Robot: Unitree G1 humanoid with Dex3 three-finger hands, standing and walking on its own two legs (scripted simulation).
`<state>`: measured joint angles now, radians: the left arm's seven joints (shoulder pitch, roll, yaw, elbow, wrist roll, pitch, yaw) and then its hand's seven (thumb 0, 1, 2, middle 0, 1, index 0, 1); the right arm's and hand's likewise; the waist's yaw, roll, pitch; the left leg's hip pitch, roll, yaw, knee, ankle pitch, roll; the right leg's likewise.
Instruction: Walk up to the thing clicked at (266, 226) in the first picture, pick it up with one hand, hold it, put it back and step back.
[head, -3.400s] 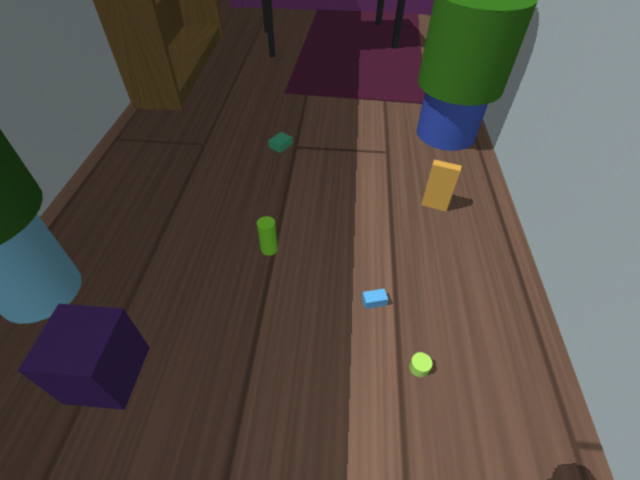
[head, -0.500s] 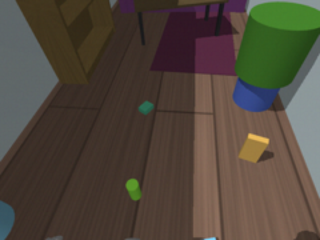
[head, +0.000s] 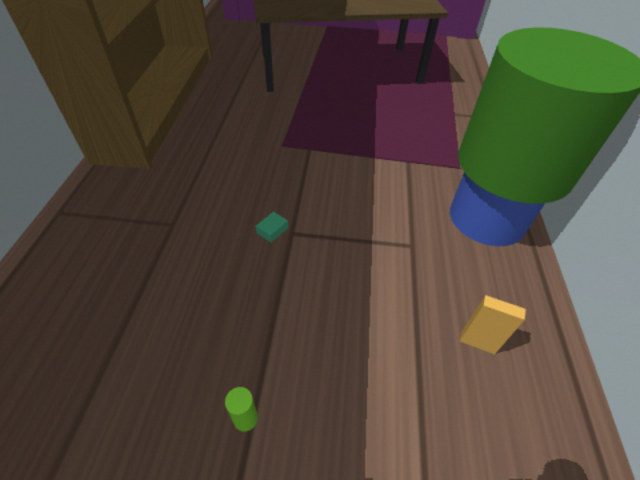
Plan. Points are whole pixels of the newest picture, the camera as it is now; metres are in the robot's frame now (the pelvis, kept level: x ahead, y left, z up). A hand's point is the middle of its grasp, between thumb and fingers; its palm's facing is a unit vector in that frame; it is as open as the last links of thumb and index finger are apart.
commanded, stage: walk up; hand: left
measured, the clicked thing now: (242, 410) +0.42 +0.22 -0.68
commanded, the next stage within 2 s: stand in 1.34 s
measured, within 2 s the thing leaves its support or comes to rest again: neither
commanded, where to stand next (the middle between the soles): +0.07 +0.01 m, yaw +1 degrees
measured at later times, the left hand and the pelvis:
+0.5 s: hand out of the picture +0.15 +0.26 -0.13, palm faces -0.01 -0.94 -0.35, open 7.4 cm; pelvis +0.04 +0.00 +0.02, yaw +1 degrees
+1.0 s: hand out of the picture +0.11 +0.26 -0.13, palm faces +0.01 -0.94 -0.35, open 7.4 cm; pelvis +0.04 +0.00 +0.03, yaw +1 degrees
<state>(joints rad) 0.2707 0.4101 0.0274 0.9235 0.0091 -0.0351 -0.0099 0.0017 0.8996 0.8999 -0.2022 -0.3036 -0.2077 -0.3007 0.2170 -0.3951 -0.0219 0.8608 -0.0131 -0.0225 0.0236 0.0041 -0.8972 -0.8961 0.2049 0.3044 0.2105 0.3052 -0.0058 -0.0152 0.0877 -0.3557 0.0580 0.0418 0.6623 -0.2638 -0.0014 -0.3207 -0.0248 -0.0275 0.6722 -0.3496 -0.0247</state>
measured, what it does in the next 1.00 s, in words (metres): stands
